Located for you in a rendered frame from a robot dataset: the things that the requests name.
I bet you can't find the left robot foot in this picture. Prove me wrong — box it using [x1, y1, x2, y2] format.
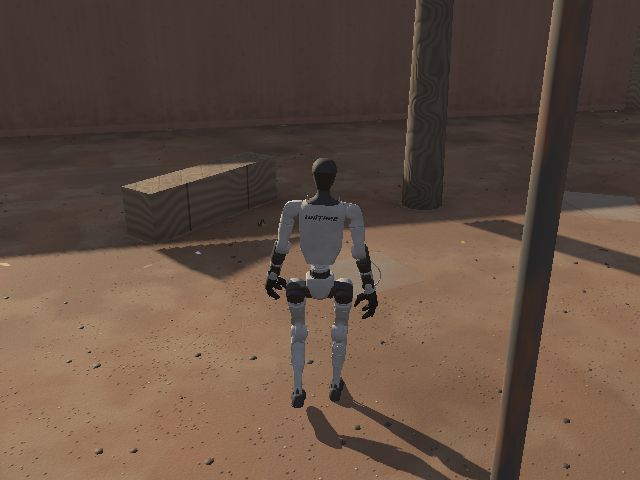
[291, 388, 306, 408]

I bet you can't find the robot left forearm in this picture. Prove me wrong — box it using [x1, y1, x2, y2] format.
[267, 239, 286, 280]

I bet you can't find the robot left hand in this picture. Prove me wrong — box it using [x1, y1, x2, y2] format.
[265, 276, 287, 299]

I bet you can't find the left robot shin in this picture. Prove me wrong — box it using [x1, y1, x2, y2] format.
[291, 325, 305, 395]

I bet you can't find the robot left upper arm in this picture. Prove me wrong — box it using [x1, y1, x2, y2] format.
[275, 200, 302, 254]

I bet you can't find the robot right forearm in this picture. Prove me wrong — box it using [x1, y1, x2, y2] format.
[356, 244, 376, 294]

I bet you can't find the robot right upper arm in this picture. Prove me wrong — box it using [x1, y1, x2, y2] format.
[343, 202, 366, 260]

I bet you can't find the robot right hand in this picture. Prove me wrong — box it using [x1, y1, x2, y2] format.
[354, 291, 378, 319]

